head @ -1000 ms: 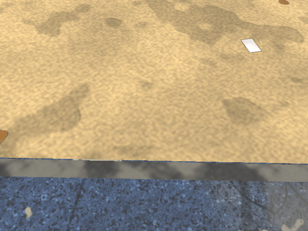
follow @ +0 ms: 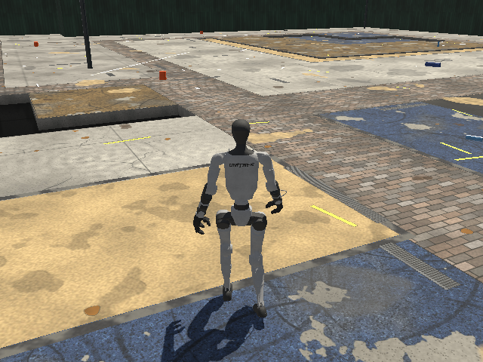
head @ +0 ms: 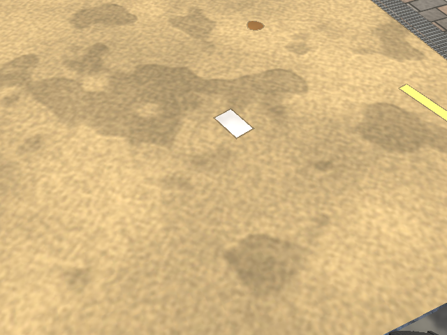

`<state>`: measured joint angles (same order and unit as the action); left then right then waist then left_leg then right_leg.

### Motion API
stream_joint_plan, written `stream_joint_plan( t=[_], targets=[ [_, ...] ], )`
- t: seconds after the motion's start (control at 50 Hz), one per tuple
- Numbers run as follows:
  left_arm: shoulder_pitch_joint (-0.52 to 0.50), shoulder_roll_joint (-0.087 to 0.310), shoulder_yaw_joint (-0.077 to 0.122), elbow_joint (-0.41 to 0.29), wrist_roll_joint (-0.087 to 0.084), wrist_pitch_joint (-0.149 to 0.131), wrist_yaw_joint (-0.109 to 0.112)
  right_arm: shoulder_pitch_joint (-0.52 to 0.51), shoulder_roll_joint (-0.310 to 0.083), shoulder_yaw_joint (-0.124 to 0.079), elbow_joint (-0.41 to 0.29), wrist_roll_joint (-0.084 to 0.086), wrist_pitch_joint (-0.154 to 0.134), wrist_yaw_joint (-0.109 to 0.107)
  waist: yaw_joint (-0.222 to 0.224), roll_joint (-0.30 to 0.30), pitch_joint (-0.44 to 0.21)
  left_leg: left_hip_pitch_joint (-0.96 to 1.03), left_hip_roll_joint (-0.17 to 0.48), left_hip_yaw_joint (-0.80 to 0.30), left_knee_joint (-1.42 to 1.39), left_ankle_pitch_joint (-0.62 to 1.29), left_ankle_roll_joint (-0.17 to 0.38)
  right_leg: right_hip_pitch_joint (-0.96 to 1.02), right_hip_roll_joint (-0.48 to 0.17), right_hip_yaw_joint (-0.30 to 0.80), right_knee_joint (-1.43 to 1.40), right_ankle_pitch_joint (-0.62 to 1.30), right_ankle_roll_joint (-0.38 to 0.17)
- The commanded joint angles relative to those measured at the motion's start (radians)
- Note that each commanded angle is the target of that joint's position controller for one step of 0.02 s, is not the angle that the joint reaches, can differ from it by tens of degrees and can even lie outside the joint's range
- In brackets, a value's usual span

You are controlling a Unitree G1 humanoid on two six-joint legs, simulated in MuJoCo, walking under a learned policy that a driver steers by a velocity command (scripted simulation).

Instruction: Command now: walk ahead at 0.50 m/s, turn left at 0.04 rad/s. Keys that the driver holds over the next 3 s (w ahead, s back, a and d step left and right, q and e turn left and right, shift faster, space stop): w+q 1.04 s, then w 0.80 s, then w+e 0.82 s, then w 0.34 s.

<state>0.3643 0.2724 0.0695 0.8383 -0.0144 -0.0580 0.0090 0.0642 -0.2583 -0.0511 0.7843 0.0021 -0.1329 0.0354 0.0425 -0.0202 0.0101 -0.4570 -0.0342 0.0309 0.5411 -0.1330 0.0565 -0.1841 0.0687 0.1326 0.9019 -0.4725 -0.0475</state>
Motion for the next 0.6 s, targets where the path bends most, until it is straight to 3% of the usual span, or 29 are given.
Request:
stream_joint_plan(
  t=[0.02, 0.04, 0.06, 0.08, 0.14, 0.22, 0.32, 0.36, 0.4, 0.42, 0.44, 0.46, 0.48, 0.5, 0.52, 0.54, 0.6],
  targets=[
    [-0.064, 0.131, 0.013, -0.117, -0.016, -0.046, -0.008, 0.238, -0.139, -0.040, 0.006, 0.019, 0.019, -0.002, -0.131, 0.135, -0.135, 0.630, 0.350, -0.623, -0.265, -0.286, 0.224, -0.611, -0.085, -0.006, 0.422, 0.028, 0.003],
    [-0.122, 0.120, 0.012, -0.133, 0.000, -0.052, -0.007, 0.185, -0.128, -0.033, -0.005, 0.006, 0.026, -0.001, -0.104, 0.066, -0.044, 0.480, 0.308, -0.528, -0.293, -0.186, 0.212, -0.592, -0.118, -0.033, 0.352, 0.094, 0.003],
    [-0.130, 0.116, 0.018, -0.138, 0.018, -0.053, -0.003, 0.160, -0.110, -0.026, -0.015, -0.002, 0.026, -0.001, -0.076, 0.055, -0.025, 0.397, 0.276, -0.477, -0.310, -0.086, 0.201, -0.541, -0.148, -0.032, 0.275, 0.140, 0.006],
    [-0.113, 0.100, 0.018, -0.141, 0.023, -0.051, -0.003, 0.154, -0.110, -0.023, -0.017, -0.006, 0.027, -0.002, -0.053, 0.074, -0.028, 0.349, 0.250, -0.443, -0.325, -0.007, 0.200, -0.489, -0.158, -0.038, 0.227, 0.159, 0.014],
    [-0.125, 0.063, 0.009, -0.155, 0.027, -0.042, 0.004, 0.180, -0.139, -0.033, -0.009, 0.008, 0.028, -0.014, -0.038, 0.102, -0.037, 0.284, 0.216, -0.352, -0.354, 0.123, 0.214, -0.441, -0.154, -0.071, 0.057, 0.189, 0.051],
    [-0.273, 0.036, -0.006, -0.192, 0.021, -0.044, 0.001, 0.233, -0.177, -0.048, 0.002, 0.021, 0.041, -0.035, -0.080, 0.098, -0.015, 0.220, 0.170, -0.277, -0.357, 0.122, 0.174, -0.366, -0.117, -0.081, -0.223, 0.429, 0.082],
    [-0.402, 0.061, -0.002, -0.233, 0.002, -0.062, -0.018, 0.323, -0.174, -0.049, 0.015, 0.030, 0.066, -0.045, -0.121, 0.113, -0.005, 0.263, 0.185, -0.345, -0.282, 0.041, 0.152, -0.289, -0.069, -0.066, -0.393, 0.487, 0.086],
    [-0.391, 0.087, 0.008, -0.236, -0.001, -0.073, -0.022, 0.320, -0.182, -0.053, 0.009, 0.028, 0.074, -0.049, -0.099, 0.131, -0.010, 0.289, 0.199, -0.399, -0.230, 0.014, 0.135, -0.229, -0.063, -0.061, -0.440, 0.429, 0.070],
    [-0.270, 0.120, 0.027, -0.205, 0.003, -0.080, -0.017, 0.299, -0.155, -0.046, -0.006, 0.024, 0.078, -0.051, -0.027, 0.136, -0.059, 0.257, 0.151, -0.399, -0.115, 0.041, 0.095, -0.036, -0.076, -0.072, -0.502, 0.406, 0.029],
    [-0.132, 0.166, 0.043, -0.188, 0.019, -0.084, -0.007, 0.272, -0.108, -0.030, -0.028, 0.015, 0.073, -0.048, 0.043, 0.088, -0.163, 0.159, 0.098, -0.341, 0.091, 0.014, 0.058, 0.182, -0.194, 0.025, -0.475, 0.385, -0.028],
    [0.001, 0.258, 0.066, -0.171, 0.034, -0.072, 0.001, 0.350, -0.032, -0.007, -0.058, 0.016, 0.060, -0.048, 0.050, -0.144, -0.310, -0.131, -0.028, -0.192, 0.421, -0.258, -0.007, 0.528, -0.421, 0.330, -0.484, 0.336, -0.149],
    [0.043, 0.236, 0.064, -0.141, 0.021, -0.058, -0.008, 0.392, -0.073, -0.008, -0.076, 0.036, 0.052, -0.047, 0.035, -0.310, -0.337, -0.331, -0.001, -0.165, 0.627, -0.480, -0.023, 0.566, -0.531, 0.619, -0.565, 0.133, -0.231],
    [-0.007, 0.149, 0.041, -0.156, 0.016, -0.057, -0.008, 0.336, -0.158, -0.031, -0.064, 0.043, 0.057, -0.049, 0.046, -0.167, -0.202, -0.384, 0.053, -0.191, 0.716, -0.398, -0.028, 0.453, -0.480, 0.519, -0.589, 0.055, -0.196],
    [-0.058, 0.111, 0.028, -0.161, 0.017, -0.052, -0.008, 0.270, -0.167, -0.037, -0.073, 0.034, 0.065, -0.047, 0.039, -0.097, -0.113, -0.374, 0.084, -0.165, 0.724, -0.314, -0.033, 0.334, -0.430, 0.367, -0.606, 0.121, -0.158],
    [-0.110, 0.086, 0.017, -0.158, 0.020, -0.049, -0.011, 0.244, -0.151, -0.038, -0.081, 0.026, 0.072, -0.045, 0.013, -0.067, -0.056, -0.343, 0.108, -0.153, 0.691, -0.254, -0.040, 0.228, -0.384, 0.267, -0.639, 0.205, -0.142],
    [-0.143, 0.070, 0.012, -0.153, 0.024, -0.049, -0.013, 0.231, -0.137, -0.041, -0.090, 0.023, 0.079, -0.040, -0.011, -0.085, -0.019, -0.314, 0.134, -0.152, 0.657, -0.214, -0.043, 0.152, -0.355, 0.193, -0.670, 0.269, -0.134],
    [-0.163, 0.089, 0.021, -0.133, 0.023, -0.060, -0.015, 0.219, -0.086, -0.033, -0.115, 0.026, 0.099, -0.029, -0.039, -0.088, 0.004, -0.268, 0.156, -0.128, 0.603, -0.139, -0.058, 0.059, -0.332, 0.045, -0.736, 0.411, -0.142]
  ],
)
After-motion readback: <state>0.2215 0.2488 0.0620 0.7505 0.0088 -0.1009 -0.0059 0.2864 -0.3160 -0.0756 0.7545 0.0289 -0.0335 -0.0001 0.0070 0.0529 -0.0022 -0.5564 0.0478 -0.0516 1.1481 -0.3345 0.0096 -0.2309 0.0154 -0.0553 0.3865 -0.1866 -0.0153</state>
